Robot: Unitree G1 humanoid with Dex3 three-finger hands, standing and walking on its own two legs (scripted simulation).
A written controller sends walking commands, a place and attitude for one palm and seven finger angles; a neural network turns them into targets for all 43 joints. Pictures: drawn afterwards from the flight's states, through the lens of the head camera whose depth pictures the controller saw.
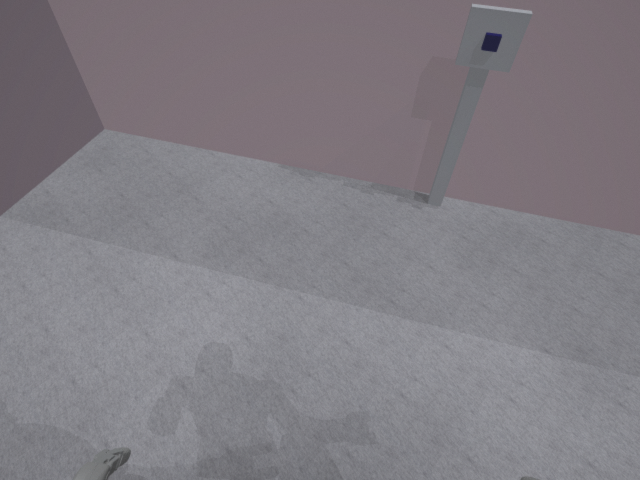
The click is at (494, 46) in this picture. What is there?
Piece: button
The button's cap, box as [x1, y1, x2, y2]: [481, 32, 501, 51]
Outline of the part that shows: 486,32 481,49 496,51 501,34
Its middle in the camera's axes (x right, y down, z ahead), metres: +0.55 -0.63 +1.24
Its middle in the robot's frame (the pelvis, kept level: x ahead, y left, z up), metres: +1.38 -0.49 -0.01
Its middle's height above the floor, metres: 0.76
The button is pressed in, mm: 0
